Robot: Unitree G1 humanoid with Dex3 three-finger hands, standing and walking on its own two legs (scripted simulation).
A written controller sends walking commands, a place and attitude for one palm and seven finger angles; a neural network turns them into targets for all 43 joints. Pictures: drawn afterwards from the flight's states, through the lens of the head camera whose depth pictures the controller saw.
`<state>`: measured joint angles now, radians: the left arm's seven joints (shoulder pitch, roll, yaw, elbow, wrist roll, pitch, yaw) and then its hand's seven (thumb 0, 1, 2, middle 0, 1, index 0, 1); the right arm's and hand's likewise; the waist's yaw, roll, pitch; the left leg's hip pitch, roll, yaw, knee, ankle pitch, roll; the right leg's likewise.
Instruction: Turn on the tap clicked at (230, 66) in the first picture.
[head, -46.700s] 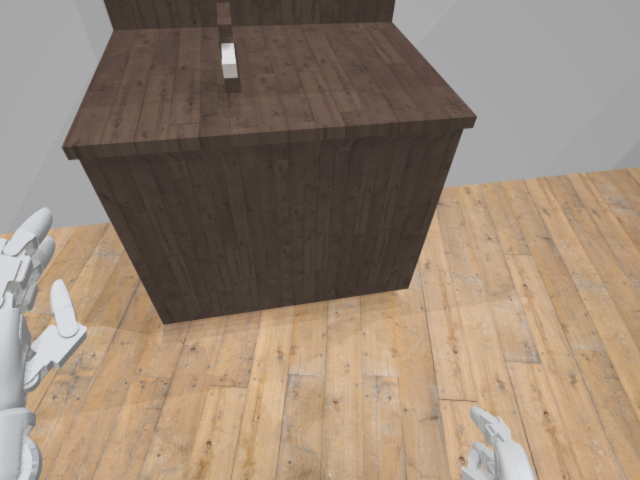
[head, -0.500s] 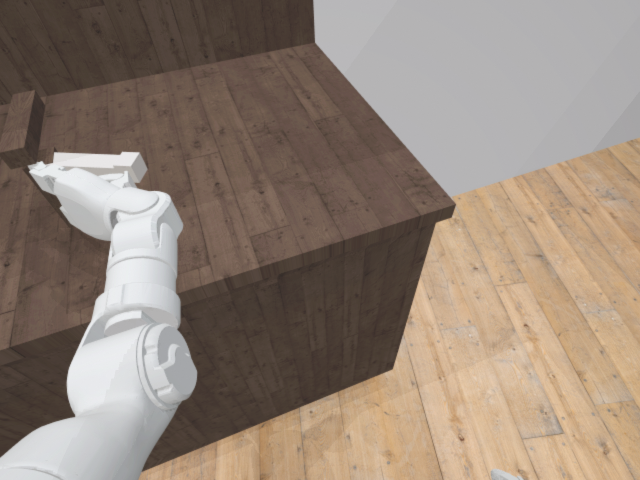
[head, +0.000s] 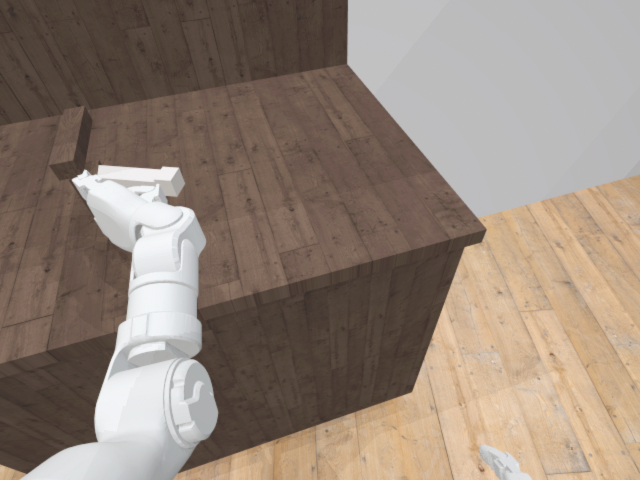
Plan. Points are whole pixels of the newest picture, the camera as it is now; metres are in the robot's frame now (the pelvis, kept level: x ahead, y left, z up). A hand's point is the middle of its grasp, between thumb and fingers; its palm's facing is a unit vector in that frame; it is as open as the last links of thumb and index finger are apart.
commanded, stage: lift the hand up off the lever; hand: left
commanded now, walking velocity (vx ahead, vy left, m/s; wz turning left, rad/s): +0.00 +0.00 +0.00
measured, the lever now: (169, 181) +0.46 +0.22 +0.15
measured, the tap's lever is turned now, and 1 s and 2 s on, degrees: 64 64 64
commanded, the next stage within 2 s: draw the hand back beside the body in 0.58 s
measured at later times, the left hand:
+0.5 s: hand (158, 192) +0.43 +0.23 +0.15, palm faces +0.85 -0.52 -0.08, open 7.6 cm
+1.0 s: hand (139, 236) +0.37 +0.23 +0.14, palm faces +0.50 -0.86 -0.12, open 7.7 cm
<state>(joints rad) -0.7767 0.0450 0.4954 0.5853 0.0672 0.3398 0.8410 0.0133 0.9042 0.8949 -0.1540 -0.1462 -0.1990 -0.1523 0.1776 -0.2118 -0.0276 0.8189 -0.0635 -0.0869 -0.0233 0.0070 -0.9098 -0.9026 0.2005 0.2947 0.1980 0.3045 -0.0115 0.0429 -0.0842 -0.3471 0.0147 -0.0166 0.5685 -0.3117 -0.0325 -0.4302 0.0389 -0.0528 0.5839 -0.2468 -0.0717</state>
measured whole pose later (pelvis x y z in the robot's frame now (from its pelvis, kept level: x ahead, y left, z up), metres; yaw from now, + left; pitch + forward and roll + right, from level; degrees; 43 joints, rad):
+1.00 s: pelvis +0.00 +0.00 +0.01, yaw -2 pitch -1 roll +1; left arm -0.25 0.23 0.32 0.18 -0.11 0.23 0.28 0.01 0.90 0.89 -0.16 -0.17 -0.16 -0.16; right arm 0.17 -0.23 0.00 0.73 0.01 -0.13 -0.06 0.01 -0.91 -0.90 0.20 0.29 0.20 0.30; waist -0.01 0.05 0.01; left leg -0.15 0.02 0.01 0.45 -0.28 -0.03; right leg -0.26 0.05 -0.03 0.50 -0.22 -0.07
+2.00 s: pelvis +0.00 +0.03 +0.02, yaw +0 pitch -7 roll +0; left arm 0.39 0.32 0.26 -0.33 -0.06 -0.14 0.11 0.01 0.89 0.89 -0.21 -0.30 -0.21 -0.30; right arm 0.17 -0.20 0.01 0.67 -0.02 -0.11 -0.04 0.01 -0.91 -0.90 0.20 0.29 0.20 0.30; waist 0.08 0.06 0.08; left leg 0.02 0.00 -0.01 0.31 -0.20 0.01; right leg -0.04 0.03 -0.04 0.28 -0.12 -0.03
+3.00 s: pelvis -0.06 +0.05 +0.00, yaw +0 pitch +1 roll +0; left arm 0.50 0.37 0.34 -0.52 -0.03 -0.14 0.18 0.01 0.89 0.89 -0.22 -0.30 -0.22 -0.30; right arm 0.18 -0.23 0.00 0.55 0.02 -0.01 -0.09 0.01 -0.91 -0.90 0.20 0.29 0.20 0.30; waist 0.01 0.04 0.06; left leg -0.37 -0.03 0.02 0.57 -0.22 0.04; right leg -0.41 0.00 -0.02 0.50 -0.13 0.00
